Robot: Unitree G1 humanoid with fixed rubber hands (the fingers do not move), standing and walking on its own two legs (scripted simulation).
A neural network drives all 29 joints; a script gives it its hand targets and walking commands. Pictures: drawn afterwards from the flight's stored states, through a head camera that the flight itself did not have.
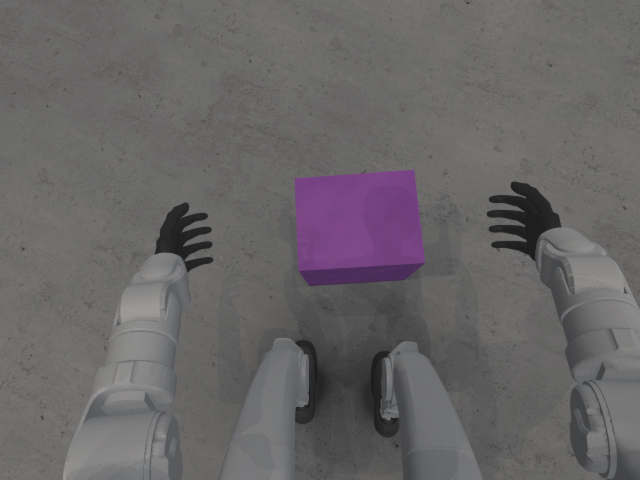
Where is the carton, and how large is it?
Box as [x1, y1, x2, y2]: [295, 170, 424, 285]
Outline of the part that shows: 413,170 295,178 298,270 309,285 404,279 424,263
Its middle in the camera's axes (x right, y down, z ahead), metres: +0.09 -0.01 +0.96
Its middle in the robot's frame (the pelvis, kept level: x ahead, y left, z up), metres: +0.50 -0.02 -0.55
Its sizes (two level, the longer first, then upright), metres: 0.264 0.208 0.277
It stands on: the floor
